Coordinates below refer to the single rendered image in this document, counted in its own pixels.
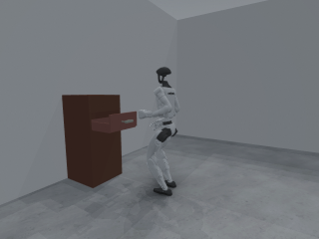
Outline right robot shin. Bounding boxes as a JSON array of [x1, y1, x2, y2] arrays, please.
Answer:
[[158, 155, 172, 183]]

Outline right robot foot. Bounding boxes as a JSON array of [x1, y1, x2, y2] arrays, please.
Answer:
[[164, 180, 176, 188]]

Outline robot right upper arm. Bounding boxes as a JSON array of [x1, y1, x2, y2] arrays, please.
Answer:
[[173, 89, 180, 113]]

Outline robot right hand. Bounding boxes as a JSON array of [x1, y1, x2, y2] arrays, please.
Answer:
[[150, 119, 163, 130]]

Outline robot left upper arm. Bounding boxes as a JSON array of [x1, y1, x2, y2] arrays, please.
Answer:
[[154, 87, 172, 113]]

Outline drawer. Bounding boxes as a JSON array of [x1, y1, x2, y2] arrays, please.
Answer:
[[91, 112, 138, 133]]

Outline handle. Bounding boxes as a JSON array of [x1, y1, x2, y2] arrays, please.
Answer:
[[122, 119, 134, 123]]

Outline robot left hand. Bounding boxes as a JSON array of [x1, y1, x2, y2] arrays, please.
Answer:
[[139, 110, 147, 120]]

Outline cabinet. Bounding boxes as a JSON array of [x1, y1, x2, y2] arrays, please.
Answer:
[[62, 95, 123, 188]]

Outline robot left forearm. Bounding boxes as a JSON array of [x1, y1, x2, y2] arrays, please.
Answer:
[[145, 106, 169, 118]]

